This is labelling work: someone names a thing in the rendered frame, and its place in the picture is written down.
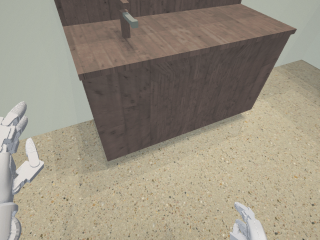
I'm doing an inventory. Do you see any robot right hand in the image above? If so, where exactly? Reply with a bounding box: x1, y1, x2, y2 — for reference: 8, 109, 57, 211
230, 202, 268, 240

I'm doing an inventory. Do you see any left robot forearm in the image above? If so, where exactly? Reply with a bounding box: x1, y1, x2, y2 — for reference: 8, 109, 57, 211
0, 202, 22, 240

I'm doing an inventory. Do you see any robot left hand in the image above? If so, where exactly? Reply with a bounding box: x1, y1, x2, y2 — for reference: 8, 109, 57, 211
0, 101, 44, 204

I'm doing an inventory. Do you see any counter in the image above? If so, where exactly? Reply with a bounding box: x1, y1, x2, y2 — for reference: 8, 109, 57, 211
54, 0, 297, 162

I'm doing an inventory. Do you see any tap lever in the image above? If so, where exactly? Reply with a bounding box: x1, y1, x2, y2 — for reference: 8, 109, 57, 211
122, 12, 139, 29

